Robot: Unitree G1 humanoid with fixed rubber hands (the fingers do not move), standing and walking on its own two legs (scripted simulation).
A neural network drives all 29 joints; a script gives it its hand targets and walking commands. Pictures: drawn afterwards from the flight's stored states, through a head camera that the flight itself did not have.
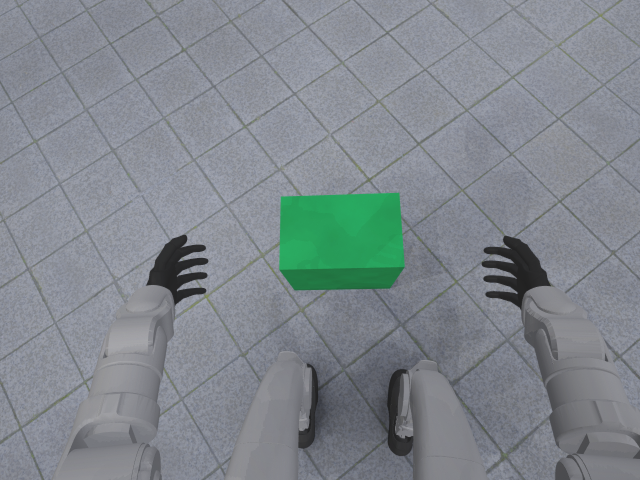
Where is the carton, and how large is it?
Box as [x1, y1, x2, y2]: [279, 193, 404, 289]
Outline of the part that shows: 398,193 281,197 279,269 294,289 389,288 404,266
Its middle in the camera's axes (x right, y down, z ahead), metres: +0.06 +0.01 +1.00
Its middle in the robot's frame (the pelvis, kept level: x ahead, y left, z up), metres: +0.51 +0.04 -0.55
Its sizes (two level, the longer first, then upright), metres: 0.272 0.173 0.279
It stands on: the floor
